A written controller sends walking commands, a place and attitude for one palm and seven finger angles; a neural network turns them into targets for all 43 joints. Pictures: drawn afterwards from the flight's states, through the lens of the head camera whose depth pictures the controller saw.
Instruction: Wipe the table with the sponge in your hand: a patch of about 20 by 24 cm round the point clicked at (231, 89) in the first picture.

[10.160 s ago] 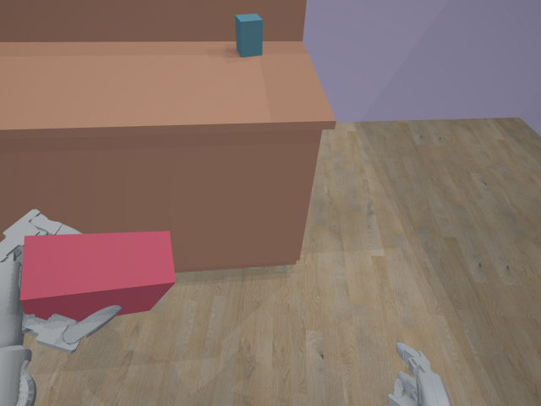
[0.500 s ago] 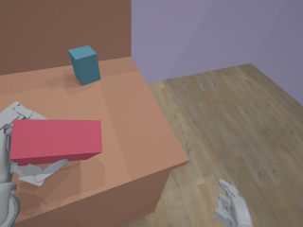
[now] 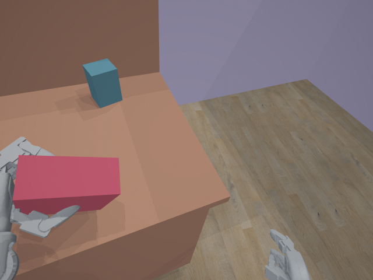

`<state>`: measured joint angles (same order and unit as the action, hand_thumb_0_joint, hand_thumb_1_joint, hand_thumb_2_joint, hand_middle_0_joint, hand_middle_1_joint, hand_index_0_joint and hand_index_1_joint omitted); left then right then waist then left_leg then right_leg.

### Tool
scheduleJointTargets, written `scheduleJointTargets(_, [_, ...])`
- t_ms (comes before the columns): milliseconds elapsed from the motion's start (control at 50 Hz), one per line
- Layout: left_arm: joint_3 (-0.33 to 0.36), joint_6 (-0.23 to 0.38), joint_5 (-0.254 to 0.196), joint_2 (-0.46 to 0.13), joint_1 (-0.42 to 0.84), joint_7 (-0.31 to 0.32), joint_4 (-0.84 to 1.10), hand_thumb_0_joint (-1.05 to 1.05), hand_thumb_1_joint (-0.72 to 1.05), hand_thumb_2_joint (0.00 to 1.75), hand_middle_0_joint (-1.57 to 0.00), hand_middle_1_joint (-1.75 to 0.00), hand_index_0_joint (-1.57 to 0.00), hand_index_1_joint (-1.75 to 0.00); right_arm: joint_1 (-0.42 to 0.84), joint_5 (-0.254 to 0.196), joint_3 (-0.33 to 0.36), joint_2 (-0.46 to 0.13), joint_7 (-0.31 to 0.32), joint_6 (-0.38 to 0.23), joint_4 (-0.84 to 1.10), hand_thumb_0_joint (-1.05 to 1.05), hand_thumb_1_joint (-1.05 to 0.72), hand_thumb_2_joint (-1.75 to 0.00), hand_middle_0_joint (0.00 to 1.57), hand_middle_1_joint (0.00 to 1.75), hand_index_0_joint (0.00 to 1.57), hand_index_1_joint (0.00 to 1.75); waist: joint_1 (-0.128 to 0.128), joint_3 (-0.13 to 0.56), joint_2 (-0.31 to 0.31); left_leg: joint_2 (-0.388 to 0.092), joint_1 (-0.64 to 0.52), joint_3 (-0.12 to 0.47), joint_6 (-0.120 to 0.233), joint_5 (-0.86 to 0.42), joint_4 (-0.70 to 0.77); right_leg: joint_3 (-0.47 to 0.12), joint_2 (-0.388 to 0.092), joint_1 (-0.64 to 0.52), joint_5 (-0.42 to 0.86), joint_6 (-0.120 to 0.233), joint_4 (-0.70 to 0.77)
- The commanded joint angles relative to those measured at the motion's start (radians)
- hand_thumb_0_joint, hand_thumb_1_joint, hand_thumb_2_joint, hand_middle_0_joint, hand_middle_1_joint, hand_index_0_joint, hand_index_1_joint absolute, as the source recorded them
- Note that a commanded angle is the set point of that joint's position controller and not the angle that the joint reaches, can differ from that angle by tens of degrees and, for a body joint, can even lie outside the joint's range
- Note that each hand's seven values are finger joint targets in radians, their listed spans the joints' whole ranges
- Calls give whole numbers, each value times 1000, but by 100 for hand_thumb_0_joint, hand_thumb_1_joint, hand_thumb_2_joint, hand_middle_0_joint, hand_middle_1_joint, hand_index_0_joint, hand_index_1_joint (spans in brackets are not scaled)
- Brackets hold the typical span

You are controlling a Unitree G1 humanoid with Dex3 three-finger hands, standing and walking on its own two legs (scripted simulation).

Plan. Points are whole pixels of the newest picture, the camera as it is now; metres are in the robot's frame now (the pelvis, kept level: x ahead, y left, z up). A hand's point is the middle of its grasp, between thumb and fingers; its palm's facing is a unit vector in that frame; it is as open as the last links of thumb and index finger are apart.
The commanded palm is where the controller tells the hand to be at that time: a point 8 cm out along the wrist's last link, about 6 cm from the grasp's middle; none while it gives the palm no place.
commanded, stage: turn the palm down, sponge in hand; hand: left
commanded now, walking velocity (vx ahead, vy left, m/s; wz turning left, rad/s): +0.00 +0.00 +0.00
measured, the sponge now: (82, 187) +0.23 +0.21 +0.12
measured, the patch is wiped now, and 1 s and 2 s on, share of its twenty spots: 0.00 0.00 0.00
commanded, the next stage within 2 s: none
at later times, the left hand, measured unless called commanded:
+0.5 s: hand (39, 199) +0.19 +0.24 +0.16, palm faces +0.45 -0.63 -0.63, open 10.2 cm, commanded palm +0.15 +0.26 +0.20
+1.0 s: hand (59, 168) +0.23 +0.22 +0.19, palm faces +0.30 -0.38 -0.88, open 10.2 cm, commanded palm +0.18 +0.23 +0.23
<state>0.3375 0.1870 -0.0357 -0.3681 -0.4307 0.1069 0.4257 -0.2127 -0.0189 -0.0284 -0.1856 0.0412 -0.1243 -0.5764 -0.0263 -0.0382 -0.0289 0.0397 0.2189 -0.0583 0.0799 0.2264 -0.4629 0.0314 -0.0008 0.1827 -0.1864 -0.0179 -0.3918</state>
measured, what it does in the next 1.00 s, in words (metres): shifts its weight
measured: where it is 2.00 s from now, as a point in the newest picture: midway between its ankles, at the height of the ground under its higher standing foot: outside the picture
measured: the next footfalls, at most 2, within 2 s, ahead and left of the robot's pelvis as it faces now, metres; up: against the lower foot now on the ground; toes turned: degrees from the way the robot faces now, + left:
none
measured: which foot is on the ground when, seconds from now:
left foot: down 0.00-1.00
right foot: down 0.00-1.00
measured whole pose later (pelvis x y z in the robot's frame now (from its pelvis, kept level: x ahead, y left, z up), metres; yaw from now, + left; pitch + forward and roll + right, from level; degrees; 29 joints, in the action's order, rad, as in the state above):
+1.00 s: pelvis +0.01 -0.08 -0.02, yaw +2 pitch +1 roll +1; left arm 0.39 -0.22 0.21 -0.72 -0.31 -0.03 0.43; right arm -0.19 -0.05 0.02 -0.32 0.11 0.01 -0.61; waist -0.09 0.03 0.09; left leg 0.00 0.33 0.02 -0.02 0.33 -0.65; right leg 0.02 0.08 0.32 -0.37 0.09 -0.68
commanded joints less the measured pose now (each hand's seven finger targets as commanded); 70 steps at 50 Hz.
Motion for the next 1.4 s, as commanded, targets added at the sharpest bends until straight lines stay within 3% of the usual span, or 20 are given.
scheduleJointTargets(0, [87, 75, -3, -151, 139, 18, 279, 0, 10, 130, -120, -160, -120, -160, 97, 0, 63, -141, 13, -60, 163, 0, -90, -90, 20, 30, 20, 30, 7, 106, 102, -128, 74, 151, -57, 40, 157, -70, -55, -114, 61, 37, 29])
scheduleJointTargets(20, [369, 225, 56, -941, 1085, 27, 621, 0, 10, 130, -120, -160, -120, -160, -17, -72, -120, -218, 76, -15, 298, 0, -90, -90, 20, 30, 20, 30, 77, 129, 459, -146, 358, 231, -10, 320, 163, -59, 41, -244, -33, -38, -192])
scheduleJointTargets(40, [309, 2, 125, -478, 746, -11, 99, 0, 10, 130, -120, -160, -120, -160, 130, 33, 37, -123, 62, -40, 116, 0, -90, -90, 20, 30, 20, 30, -50, 284, 387, -91, -73, 199, -159, -14, 110, -9, 52, 41, -20, 59, -217])
scheduleJointTargets(60, [117, -44, 85, -349, 589, -15, 27, 0, 10, 130, -120, -160, -120, -160, 111, 49, 30, -158, 6, -64, 113, 0, -90, -90, 20, 30, 20, 30, -6, 160, 279, -80, -83, 219, -208, -208, 124, 40, 50, 131, -63, 64, -167])
scheduleJointTargets(80, [152, -62, 96, -321, 552, -14, 91, 0, 10, 130, -120, -160, -120, -160, 94, 47, 64, -191, -8, -51, 91, 0, -90, -90, 20, 30, 20, 30, -15, 299, 271, -125, -232, 236, -215, -268, 89, 17, 61, 175, -43, 52, -186])
scheduleJointTargets(120, [96, -173, -16, -206, 389, -62, 74, 0, 10, 130, -120, -160, -120, -160, 189, 20, 51, -194, -4, -35, 124, 0, -90, -90, 20, 30, 20, 30, -70, 327, 304, -98, -249, 196, -189, -252, 66, -3, 30, 147, -37, 61, -180])
scheduleJointTargets(160, [68, -253, -22, -231, 332, -105, 171, 0, 10, 130, -120, -160, -120, -160, 208, 11, 43, -196, -15, -29, 123, 0, -90, -90, 20, 30, 20, 30, -84, 265, 220, -75, -147, 143, -155, -232, 53, 29, 15, 74, 75, 67, -133])
scheduleJointTargets(220, [69, -355, 88, -293, 230, -122, 165, 0, 10, 130, -120, -160, -120, -160, 238, -7, 28, -198, -28, 15, 149, 0, -90, -90, 20, 30, 20, 30, -60, 169, 69, -78, -55, 118, -107, -179, 53, 42, 35, 73, 78, 62, -119])
scheduleJointTargets(280, [150, -328, 94, -345, 202, -119, 215, 0, 10, 130, -120, -160, -120, -160, 248, 2, 29, -196, -5, 38, 164, 0, -90, -90, 20, 30, 20, 30, -51, 150, -55, -73, -32, 111, -79, -101, 51, 49, 34, 88, 32, 47, -101])
scheduleJointTargets(360, [259, -215, 42, -419, 328, -58, 223, 0, 10, 130, -120, -160, -120, -160, 238, 5, 30, -169, 34, 23, 131, 0, -90, -90, 20, 30, 20, 30, -54, 169, 37, -47, -41, 92, -62, 25, 16, 21, 36, 122, -71, 38, -80])
scheduleJointTargets(440, [187, -173, 149, -440, 476, 0, 192, 0, 10, 130, -120, -160, -120, -160, 200, 15, 32, -155, 42, 7, 91, 0, -90, -90, 20, 30, 20, 30, -25, 163, 274, -20, -25, 77, -57, 84, -29, -16, 13, 154, -127, 50, -65])
scheduleJointTargets(520, [96, -272, 204, -460, 511, -51, 70, 0, 10, 130, -120, -160, -120, -160, 226, -3, 30, -177, 68, 15, 90, 0, -90, -90, 20, 30, 20, 30, -13, 129, 230, -10, 9, 46, -47, 91, -69, -94, -20, 149, -215, 47, -10])
scheduleJointTargets(620, [87, -341, 233, -538, 550, -159, 30, 0, 10, 130, -120, -160, -120, -160, 279, -22, 27, -180, 99, 23, 114, 0, -90, -90, 20, 30, 20, 30, -37, 100, 27, -24, 72, 57, -54, 36, -130, -242, -83, 82, -328, 21, 58])
scheduleJointTargets(680, [176, -286, 236, -592, 467, -180, 83, 0, 10, 130, -120, -160, -120, -160, 243, -5, 40, -174, 91, 34, 121, 0, -90, -90, 20, 30, 20, 30, -68, 187, -42, -37, 113, 89, -62, -21, -155, -260, -118, -15, -74, -8, -11])
scheduleJointTargets(820, [337, -290, 222, -652, 244, -100, 147, 0, 10, 130, -120, -160, -120, -160, 183, -19, 62, -176, 52, 58, 126, 0, -90, -90, 20, 30, 20, 30, -104, 240, 132, -25, 138, 74, -77, -136, -186, -264, -112, -53, 347, -2, -131])
scheduleJointTargets(920, [256, -405, 259, -611, 202, -89, 64, 0, 10, 130, -120, -160, -120, -160, 189, -35, 69, -209, 66, 83, 137, 0, -90, -90, 20, 30, 20, 30, -84, 152, 7, -33, 166, 75, -63, -106, -183, -246, -101, 17, 292, -13, -127])
scheduleJointTargets(980, [210, -442, 300, -623, 262, -123, 133, 0, 10, 130, -120, -160, -120, -160, 184, -34, 70, -218, 81, 89, 167, 0, -90, -90, 20, 30, 20, 30, -67, 236, -34, -33, 146, 69, -50, -138, -188, -219, -108, -24, 404, -34, -165])
scheduleJointTargets(1140, [122, -393, 453, -603, 372, -82, 321, 0, 10, 130, -120, -160, -120, -160, 240, -24, 46, -174, 97, 53, 178, 0, -90, -90, 20, 30, 20, 30, -79, 283, 133, -28, -3, 71, -37, -195, -132, -115, -31, 68, 154, 29, -134])
scheduleJointTargets(1220, [188, -478, 526, -673, 431, -34, 218, 0, 10, 130, -120, -160, -120, -160, 293, -30, 31, -177, 88, 71, 140, 0, -90, -90, 20, 30, 20, 30, -111, 210, 174, -34, 20, 105, -59, -132, -47, -106, -5, 65, 23, 53, -105])
scheduleJointTargets(1380, [-60, -670, 603, -536, 545, -147, 115, 0, 10, 130, -120, -160, -120, -160, 393, -49, -8, -181, 74, 120, 146, 0, -90, -90, 20, 30, 20, 30, -92, 171, 109, -53, -2, 131, -65, -54, 70, -50, -1, 24, -27, 49, -52])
